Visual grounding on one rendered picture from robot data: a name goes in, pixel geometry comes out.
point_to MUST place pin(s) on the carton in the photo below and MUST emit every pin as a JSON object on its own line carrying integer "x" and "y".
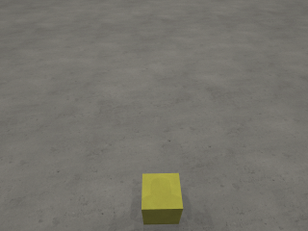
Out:
{"x": 161, "y": 198}

